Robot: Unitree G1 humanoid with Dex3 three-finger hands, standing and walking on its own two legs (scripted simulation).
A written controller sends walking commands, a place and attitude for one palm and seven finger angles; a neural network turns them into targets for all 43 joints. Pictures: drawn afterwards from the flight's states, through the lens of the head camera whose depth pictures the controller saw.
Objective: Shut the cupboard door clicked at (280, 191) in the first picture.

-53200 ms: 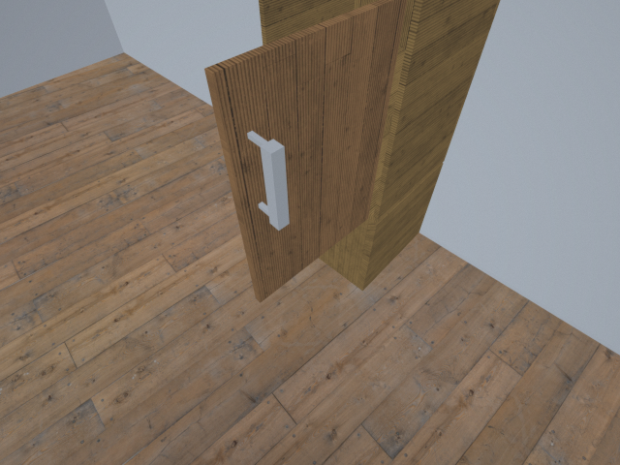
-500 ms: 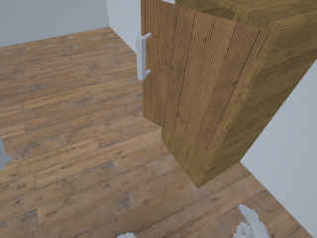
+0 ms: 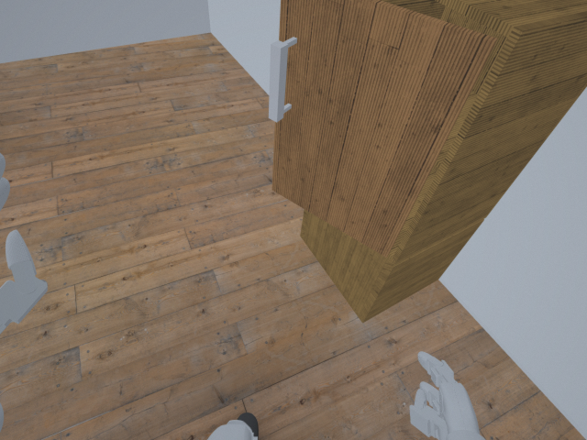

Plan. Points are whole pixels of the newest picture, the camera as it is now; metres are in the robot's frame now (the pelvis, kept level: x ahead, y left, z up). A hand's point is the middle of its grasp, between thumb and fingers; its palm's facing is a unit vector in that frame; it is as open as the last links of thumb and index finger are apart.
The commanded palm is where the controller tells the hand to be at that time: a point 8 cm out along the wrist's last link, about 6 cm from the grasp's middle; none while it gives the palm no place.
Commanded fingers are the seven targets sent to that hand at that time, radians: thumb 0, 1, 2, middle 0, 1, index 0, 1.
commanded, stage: stop stepping back and stand still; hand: left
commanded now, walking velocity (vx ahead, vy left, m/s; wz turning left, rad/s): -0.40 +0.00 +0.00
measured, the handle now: (283, 80) +0.81 +0.12 +0.06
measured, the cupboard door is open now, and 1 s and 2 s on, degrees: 24 24 24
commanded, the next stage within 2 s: let the arm hang, fingers relaxed in 1.00 s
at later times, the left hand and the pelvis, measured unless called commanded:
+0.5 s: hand out of the picture +0.13 +0.28 +0.19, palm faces +0.31 -0.83 -0.46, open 7.4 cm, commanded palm +0.08 +0.34 +0.19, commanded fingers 0.00 0.90 0.90 -0.20 -0.30 -0.20 -0.30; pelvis -0.07 +0.04 +0.00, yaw -2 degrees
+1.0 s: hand out of the picture +0.12 +0.35 +0.18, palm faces +0.41 -0.79 -0.45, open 7.4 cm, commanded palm +0.05 +0.39 +0.19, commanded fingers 0.00 0.90 0.90 -0.20 -0.30 -0.20 -0.30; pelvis -0.09 +0.09 +0.01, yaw +0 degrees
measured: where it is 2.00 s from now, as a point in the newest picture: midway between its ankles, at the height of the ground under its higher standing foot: outside the picture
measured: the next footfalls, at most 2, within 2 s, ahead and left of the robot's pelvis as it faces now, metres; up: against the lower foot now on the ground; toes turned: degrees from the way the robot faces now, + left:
right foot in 0.48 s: -0.06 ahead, -0.01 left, +0.00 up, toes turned -4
left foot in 0.72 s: -0.05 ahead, +0.23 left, +0.00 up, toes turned +6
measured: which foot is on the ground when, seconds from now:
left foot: down 0.00-0.46, up 0.48-0.70, down 0.72-1.00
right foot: down 0.00-0.30, up 0.32-0.46, down 0.48-1.00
